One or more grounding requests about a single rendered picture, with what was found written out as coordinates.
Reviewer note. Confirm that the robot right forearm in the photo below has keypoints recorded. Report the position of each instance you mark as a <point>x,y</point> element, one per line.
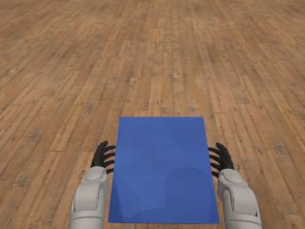
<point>240,208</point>

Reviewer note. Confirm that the right robot hand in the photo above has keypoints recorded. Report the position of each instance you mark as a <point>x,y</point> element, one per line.
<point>225,160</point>

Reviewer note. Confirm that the left robot hand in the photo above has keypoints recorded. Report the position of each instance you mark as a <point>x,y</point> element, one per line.
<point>99,157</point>

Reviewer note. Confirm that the carton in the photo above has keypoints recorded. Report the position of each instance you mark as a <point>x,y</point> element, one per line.
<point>162,172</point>

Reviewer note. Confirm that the robot left forearm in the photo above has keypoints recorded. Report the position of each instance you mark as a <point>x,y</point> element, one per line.
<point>89,200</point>

